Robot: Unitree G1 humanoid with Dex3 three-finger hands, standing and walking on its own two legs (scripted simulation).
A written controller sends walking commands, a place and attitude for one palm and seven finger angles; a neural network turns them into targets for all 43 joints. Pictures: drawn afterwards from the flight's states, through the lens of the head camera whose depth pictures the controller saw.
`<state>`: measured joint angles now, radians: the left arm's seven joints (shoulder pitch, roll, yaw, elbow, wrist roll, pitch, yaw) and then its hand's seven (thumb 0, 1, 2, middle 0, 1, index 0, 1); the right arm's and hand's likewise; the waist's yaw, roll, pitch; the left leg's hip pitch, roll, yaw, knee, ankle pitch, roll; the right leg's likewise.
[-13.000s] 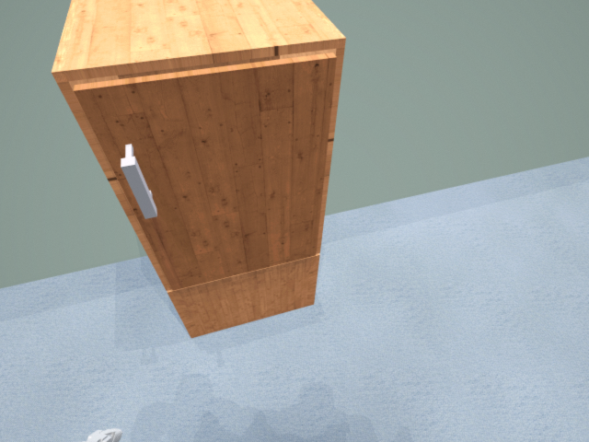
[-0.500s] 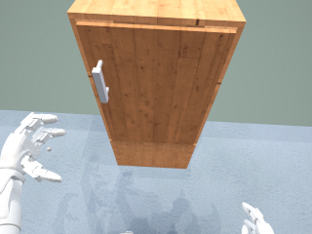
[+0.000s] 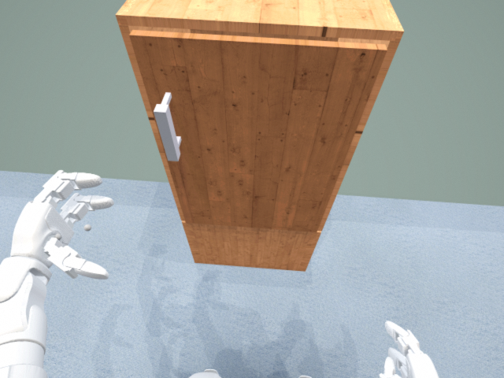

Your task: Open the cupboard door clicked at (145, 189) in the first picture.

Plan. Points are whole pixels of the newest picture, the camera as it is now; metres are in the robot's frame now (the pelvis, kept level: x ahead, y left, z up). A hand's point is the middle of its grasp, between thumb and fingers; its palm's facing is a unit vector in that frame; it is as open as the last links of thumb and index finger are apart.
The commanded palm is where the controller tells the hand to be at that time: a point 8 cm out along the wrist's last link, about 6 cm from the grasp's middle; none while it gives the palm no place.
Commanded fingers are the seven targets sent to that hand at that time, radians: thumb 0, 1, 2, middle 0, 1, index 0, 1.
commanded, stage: move the hooked fingers beside the handle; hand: left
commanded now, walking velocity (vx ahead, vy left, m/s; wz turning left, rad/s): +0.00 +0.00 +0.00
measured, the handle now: (170, 127) +0.55 +0.20 +0.05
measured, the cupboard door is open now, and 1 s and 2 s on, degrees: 0 0 0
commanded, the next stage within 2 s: none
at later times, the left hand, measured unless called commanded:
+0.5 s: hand (108, 186) +0.38 +0.26 +0.07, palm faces -0.01 -1.00 -0.01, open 14.0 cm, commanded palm +0.36 +0.31 +0.07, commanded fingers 0.00 -0.50 0.30 -0.30 -1.20 -0.30 -1.20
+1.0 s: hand (117, 160) +0.44 +0.27 +0.07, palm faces -0.02 -1.00 -0.01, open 14.0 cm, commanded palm +0.43 +0.32 +0.06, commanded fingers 0.00 -0.50 0.30 -0.30 -1.20 -0.30 -1.20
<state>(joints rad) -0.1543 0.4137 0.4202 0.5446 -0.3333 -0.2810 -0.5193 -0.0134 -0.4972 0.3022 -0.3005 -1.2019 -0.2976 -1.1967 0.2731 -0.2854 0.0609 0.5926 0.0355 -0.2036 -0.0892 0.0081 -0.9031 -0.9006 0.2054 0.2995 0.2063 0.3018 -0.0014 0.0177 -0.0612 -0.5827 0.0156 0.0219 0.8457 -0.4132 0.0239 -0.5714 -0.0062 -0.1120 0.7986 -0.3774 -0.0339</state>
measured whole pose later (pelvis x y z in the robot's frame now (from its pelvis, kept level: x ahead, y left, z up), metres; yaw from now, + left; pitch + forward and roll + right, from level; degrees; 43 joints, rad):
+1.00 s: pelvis +0.00 +0.01 -0.01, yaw -2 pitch +16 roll -2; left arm -0.67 0.59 0.49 1.06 -0.20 -0.37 -0.51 -0.01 -0.50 0.30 -0.30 -1.20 -0.30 -1.20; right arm 0.36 -0.29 0.05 0.61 0.02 -0.02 -0.05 0.00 -0.90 -0.90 0.21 0.30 0.21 0.30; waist -0.10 0.00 -0.08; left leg -0.77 0.04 0.04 0.93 -0.45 0.04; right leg -0.76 0.01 -0.09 0.86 -0.38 -0.02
